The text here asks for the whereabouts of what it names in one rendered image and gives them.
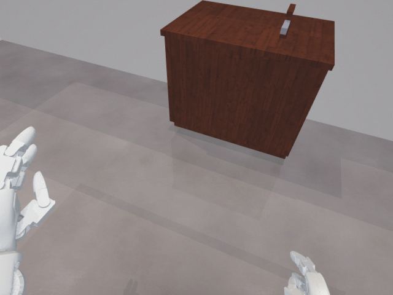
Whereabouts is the counter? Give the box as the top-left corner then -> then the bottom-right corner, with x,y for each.
160,0 -> 335,159

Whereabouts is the right robot hand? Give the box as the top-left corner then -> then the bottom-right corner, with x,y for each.
284,251 -> 330,295

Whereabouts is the left robot hand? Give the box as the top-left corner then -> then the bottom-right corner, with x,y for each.
0,127 -> 55,252

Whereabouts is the left robot forearm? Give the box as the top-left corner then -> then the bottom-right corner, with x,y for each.
0,251 -> 26,295

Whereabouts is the tap lever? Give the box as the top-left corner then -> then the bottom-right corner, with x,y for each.
280,20 -> 290,35

